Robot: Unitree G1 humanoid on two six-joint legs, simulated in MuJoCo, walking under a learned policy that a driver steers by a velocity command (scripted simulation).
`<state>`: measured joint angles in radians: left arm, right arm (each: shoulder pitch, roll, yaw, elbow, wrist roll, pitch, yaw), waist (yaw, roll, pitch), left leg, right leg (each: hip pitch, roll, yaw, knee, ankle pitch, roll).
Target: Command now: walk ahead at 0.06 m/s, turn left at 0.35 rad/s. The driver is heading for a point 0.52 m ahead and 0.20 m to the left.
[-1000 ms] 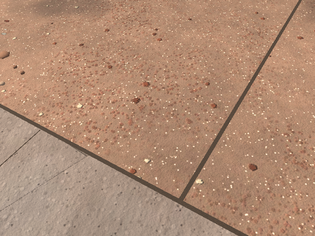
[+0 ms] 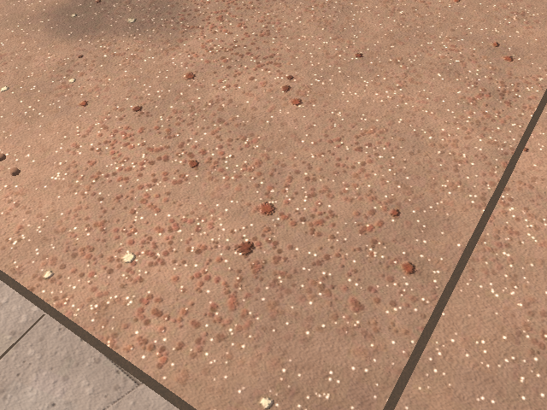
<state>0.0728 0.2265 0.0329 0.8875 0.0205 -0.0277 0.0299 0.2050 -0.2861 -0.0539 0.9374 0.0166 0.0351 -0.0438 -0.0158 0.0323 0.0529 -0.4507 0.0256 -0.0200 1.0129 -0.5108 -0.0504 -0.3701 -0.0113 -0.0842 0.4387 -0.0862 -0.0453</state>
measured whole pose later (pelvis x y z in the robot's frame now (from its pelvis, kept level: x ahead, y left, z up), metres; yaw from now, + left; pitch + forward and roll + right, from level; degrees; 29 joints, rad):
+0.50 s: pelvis +0.02 +0.04 +0.01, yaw +16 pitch +2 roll -3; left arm 0.05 0.31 0.09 0.89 -0.01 0.00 0.04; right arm 0.23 -0.28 -0.08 0.81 0.02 0.00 -0.05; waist -0.02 -0.02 0.02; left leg -0.25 -0.05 -0.11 0.41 -0.19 0.07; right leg -0.48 0.02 0.07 0.82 -0.29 0.06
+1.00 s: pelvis +0.16 +0.09 +0.00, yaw +31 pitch +3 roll -1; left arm 0.37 0.26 0.06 0.94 -0.02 -0.09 0.00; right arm 0.12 -0.28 -0.06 0.67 0.02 -0.04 0.03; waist 0.09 0.04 0.02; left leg -0.66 0.08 -0.03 0.73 -0.09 0.00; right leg 0.06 -0.02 -0.10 0.21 -0.32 0.02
